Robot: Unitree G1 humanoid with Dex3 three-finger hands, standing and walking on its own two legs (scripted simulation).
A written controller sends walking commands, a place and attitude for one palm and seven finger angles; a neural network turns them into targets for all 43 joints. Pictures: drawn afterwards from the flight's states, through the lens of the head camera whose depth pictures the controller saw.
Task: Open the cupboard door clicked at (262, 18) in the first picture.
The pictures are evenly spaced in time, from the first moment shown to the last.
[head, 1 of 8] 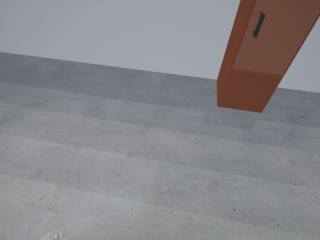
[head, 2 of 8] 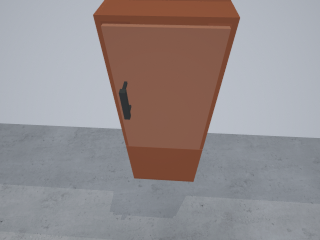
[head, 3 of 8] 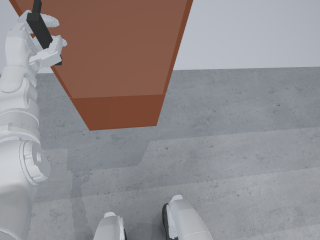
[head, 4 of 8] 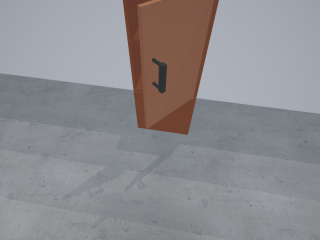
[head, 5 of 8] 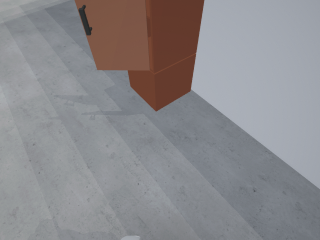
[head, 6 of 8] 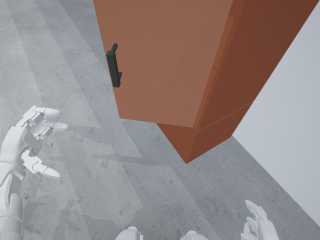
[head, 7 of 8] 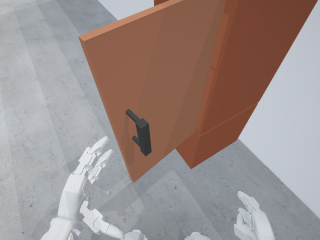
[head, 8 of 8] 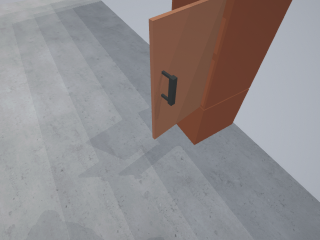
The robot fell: no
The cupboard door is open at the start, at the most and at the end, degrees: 0 100 100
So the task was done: yes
